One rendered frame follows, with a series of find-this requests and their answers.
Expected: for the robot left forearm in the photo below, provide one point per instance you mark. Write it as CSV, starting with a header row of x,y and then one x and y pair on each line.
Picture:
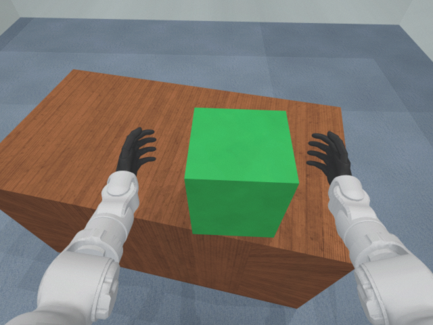
x,y
108,228

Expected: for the left robot upper arm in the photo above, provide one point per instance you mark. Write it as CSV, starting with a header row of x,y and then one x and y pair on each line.
x,y
79,290

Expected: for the pedestal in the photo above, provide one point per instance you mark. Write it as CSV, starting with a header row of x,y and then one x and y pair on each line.
x,y
56,162

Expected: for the right robot hand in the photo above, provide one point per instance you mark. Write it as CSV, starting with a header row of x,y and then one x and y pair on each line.
x,y
336,157

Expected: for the carton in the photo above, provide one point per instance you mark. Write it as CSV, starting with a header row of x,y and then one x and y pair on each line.
x,y
241,174

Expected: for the left robot hand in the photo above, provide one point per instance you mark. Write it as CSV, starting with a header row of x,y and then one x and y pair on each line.
x,y
130,154

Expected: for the right robot upper arm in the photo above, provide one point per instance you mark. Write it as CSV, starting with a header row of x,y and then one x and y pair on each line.
x,y
395,291

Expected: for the robot right forearm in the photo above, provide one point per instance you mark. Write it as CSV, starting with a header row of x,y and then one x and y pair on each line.
x,y
365,236

